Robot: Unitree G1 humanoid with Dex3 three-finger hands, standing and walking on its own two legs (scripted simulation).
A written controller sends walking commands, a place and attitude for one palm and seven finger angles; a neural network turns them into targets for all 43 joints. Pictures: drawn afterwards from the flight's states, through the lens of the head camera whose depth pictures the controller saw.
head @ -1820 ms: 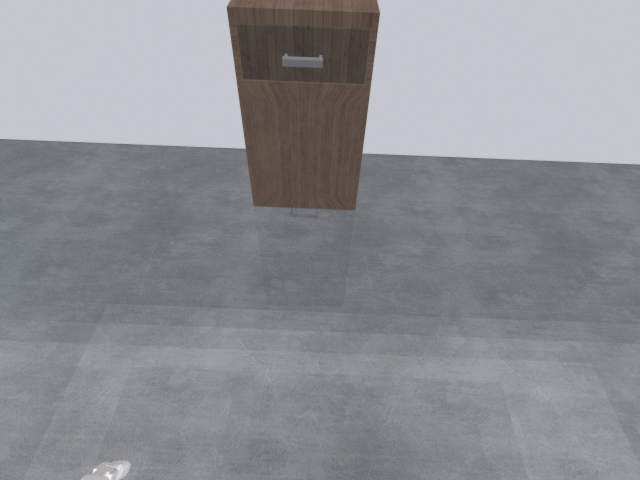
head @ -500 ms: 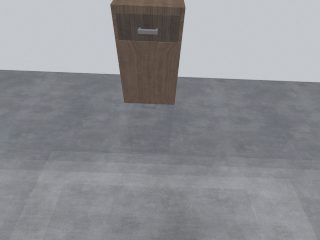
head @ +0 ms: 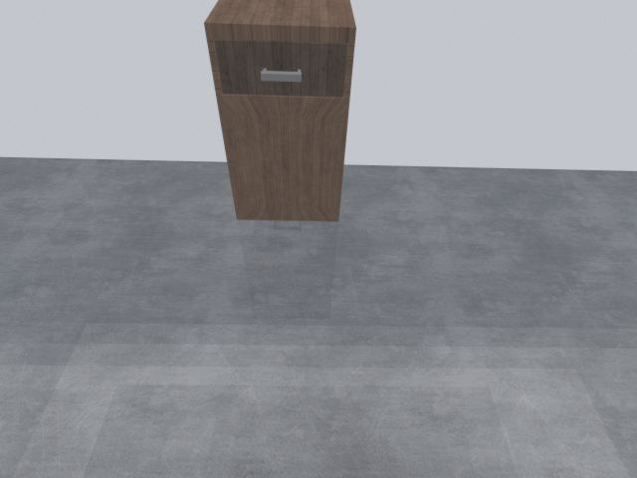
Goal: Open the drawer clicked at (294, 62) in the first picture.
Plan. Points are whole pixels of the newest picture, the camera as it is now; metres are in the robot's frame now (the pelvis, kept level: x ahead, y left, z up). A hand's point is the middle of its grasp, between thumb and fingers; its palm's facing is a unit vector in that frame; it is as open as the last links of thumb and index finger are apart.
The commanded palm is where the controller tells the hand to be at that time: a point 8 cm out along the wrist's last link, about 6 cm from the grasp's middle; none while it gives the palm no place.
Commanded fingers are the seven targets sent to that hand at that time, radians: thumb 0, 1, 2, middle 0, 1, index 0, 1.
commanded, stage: walk to a spot facing it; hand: left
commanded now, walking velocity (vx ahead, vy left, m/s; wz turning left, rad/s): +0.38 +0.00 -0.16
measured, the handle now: (281, 73) +1.33 +0.22 -0.06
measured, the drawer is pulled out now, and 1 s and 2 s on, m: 0.00 0.00 0.00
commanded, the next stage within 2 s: turn to face it in 0.94 s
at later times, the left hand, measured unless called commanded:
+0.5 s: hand (187, 421) +0.24 +0.23 -0.18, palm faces -0.05 -0.99 -0.16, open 7.4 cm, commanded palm none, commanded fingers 0.00 0.90 0.90 -0.20 -0.30 -0.20 -0.30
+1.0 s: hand (253, 302) +0.47 +0.16 -0.17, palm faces -0.17 -0.97 -0.18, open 7.3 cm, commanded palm none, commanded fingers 0.00 0.90 0.90 -0.20 -0.30 -0.20 -0.30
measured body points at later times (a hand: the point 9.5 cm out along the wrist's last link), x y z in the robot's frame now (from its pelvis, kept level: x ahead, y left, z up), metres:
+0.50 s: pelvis +0.19 +0.04 +0.01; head +0.22 +0.07 +0.45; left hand +0.25 +0.28 -0.16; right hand +0.12 -0.16 -0.14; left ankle +0.08 +0.13 -0.73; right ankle +0.21 -0.10 -0.64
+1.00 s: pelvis +0.44 -0.01 +0.01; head +0.45 -0.01 +0.46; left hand +0.48 +0.21 -0.15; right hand +0.45 -0.25 -0.14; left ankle +0.55 +0.13 -0.67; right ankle +0.40 -0.06 -0.73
